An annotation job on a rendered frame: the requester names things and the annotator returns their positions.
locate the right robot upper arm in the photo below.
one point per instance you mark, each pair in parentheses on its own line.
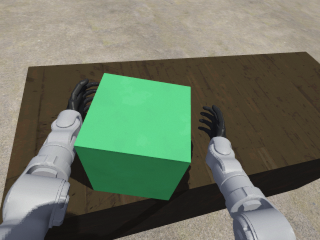
(262,224)

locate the robot left forearm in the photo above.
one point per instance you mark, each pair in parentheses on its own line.
(57,154)

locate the robot right forearm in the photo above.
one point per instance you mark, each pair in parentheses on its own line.
(239,192)

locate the left robot hand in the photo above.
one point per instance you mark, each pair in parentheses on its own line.
(78,99)

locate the carton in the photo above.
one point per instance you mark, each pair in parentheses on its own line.
(136,137)

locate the left robot upper arm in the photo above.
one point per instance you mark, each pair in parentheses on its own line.
(37,204)

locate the pedestal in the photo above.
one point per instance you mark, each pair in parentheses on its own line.
(271,109)

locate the right robot hand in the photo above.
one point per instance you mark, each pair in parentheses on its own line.
(217,126)

